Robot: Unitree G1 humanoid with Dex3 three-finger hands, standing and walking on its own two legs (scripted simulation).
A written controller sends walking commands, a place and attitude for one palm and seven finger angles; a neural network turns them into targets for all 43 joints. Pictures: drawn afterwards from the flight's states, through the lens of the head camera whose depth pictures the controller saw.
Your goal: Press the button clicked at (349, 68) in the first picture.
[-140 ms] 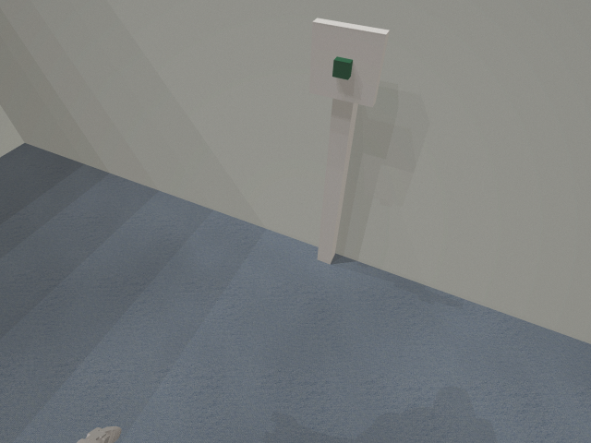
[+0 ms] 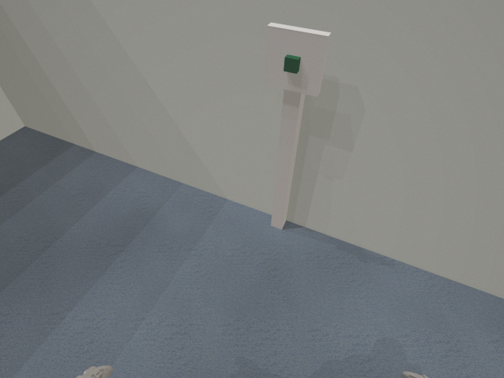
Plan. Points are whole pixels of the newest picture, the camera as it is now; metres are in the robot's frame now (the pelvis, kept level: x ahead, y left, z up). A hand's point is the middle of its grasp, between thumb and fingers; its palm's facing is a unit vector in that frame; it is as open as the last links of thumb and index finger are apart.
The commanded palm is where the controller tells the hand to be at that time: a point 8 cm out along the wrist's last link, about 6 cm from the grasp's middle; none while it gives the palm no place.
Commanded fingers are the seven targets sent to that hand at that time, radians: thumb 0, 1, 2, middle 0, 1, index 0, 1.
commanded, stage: stand and wait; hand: left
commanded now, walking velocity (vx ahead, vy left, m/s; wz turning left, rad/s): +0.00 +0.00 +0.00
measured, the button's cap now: (292, 63) +0.94 -0.06 +0.09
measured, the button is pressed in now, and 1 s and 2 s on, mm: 0 0 0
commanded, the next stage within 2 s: look at it before walking up in 0.74 s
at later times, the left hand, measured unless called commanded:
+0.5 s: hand out of the picture +0.05 +0.23 -0.15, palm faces -0.03 -0.94 -0.34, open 7.4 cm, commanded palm none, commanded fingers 0.00 0.90 0.90 -0.20 -0.30 -0.20 -0.30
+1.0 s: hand out of the picture +0.06 +0.22 -0.15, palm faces -0.03 -0.94 -0.33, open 7.4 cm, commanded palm none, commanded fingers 0.00 0.90 0.90 -0.20 -0.30 -0.20 -0.30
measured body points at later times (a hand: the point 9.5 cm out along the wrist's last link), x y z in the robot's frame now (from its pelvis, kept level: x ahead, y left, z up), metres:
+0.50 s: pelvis -0.01 -0.02 +0.01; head -0.01 -0.02 +0.45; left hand +0.06 +0.28 -0.13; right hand +0.06 -0.31 -0.13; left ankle -0.01 +0.11 -0.74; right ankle -0.01 -0.14 -0.74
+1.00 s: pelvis -0.01 -0.02 +0.01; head -0.01 -0.02 +0.46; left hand +0.07 +0.27 -0.13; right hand +0.06 -0.31 -0.13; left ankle -0.01 +0.11 -0.74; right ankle -0.01 -0.14 -0.74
